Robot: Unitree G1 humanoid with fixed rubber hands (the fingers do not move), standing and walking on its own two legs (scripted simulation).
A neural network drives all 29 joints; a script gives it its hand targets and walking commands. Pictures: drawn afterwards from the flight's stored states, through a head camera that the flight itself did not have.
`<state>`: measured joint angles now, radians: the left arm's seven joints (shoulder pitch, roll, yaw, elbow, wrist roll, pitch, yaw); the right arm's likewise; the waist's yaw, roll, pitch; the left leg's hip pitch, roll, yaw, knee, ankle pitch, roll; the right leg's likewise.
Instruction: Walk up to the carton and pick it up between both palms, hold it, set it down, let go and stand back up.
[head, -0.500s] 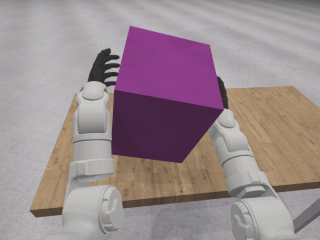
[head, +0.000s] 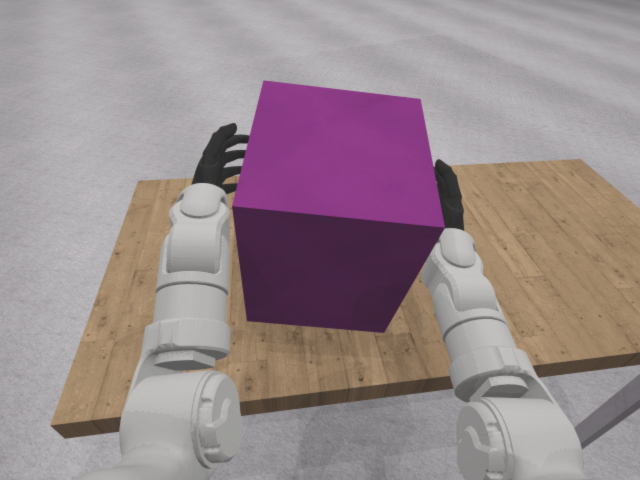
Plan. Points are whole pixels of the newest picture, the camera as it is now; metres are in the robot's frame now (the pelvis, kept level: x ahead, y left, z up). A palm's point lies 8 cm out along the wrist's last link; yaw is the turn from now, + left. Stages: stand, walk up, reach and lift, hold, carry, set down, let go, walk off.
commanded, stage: set down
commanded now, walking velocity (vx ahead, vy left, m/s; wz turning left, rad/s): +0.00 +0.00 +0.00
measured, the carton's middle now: (328, 216) +0.42 -0.06 +0.14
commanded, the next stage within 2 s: none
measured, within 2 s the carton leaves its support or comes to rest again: neither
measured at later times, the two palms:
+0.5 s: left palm (217, 198) +0.44 +0.08 +0.18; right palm (438, 236) +0.37 -0.20 +0.14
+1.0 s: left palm (228, 204) +0.46 +0.07 +0.15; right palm (439, 245) +0.37 -0.20 +0.12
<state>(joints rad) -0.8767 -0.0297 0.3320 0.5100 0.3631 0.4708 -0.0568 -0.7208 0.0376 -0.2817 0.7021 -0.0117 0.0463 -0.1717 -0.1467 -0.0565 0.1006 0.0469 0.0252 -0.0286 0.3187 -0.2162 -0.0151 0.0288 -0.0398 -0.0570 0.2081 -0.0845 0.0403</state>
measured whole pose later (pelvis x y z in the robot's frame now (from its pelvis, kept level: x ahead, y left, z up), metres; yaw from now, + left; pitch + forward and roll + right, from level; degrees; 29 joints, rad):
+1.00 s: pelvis +0.02 +0.01 +0.00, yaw +0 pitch -2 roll -1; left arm -0.92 0.02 0.36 0.86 0.32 0.25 -0.07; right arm -0.69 0.13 -0.46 0.73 -0.19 -0.01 -0.16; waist -0.17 -0.02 0.04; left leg -0.04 0.01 -0.02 0.30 -0.21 -0.01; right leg -0.07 -0.05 -0.05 0.21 -0.09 0.05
